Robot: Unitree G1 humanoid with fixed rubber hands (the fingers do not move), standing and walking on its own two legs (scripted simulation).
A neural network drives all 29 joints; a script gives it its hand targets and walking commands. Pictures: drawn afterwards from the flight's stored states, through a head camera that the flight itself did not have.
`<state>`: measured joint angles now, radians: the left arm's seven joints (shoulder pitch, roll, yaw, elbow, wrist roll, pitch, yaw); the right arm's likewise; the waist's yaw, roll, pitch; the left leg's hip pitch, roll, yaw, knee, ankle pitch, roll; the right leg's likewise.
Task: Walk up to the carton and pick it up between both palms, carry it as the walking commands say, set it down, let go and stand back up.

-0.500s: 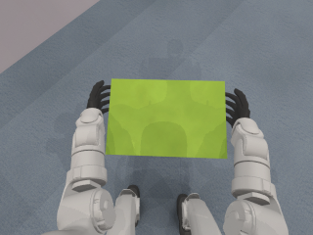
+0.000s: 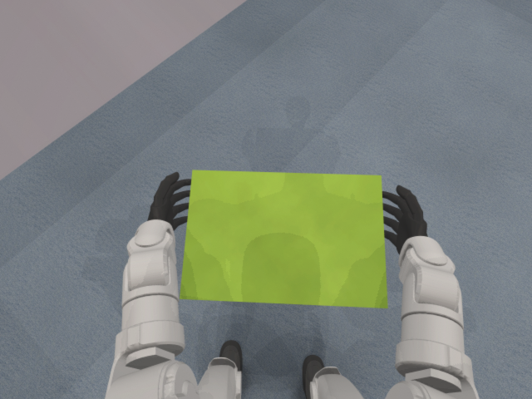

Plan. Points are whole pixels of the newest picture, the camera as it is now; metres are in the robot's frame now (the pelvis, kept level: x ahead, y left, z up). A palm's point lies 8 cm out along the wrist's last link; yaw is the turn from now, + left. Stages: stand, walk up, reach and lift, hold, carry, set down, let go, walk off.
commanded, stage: reach and lift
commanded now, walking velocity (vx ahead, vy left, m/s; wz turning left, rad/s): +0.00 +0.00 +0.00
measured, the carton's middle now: (282, 242) +0.37 -0.01 -0.12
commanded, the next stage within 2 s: hold in 1.74 s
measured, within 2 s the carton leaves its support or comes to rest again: neither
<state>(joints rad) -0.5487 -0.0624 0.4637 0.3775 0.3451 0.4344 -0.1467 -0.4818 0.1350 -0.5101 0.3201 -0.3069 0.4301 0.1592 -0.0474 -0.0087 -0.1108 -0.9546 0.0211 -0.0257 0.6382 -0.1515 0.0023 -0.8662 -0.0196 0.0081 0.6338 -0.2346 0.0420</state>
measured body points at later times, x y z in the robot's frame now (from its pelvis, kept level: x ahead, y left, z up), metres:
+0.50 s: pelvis +0.03 -0.01 +0.04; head +0.10 +0.01 +0.48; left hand +0.37 +0.17 +0.02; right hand +0.35 -0.21 +0.03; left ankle +0.06 +0.12 -0.71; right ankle +0.02 -0.15 -0.71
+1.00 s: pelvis +0.04 -0.02 +0.05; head +0.02 +0.00 +0.49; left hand +0.35 +0.17 +0.09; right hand +0.33 -0.21 +0.09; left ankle +0.06 +0.12 -0.71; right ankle +0.02 -0.15 -0.71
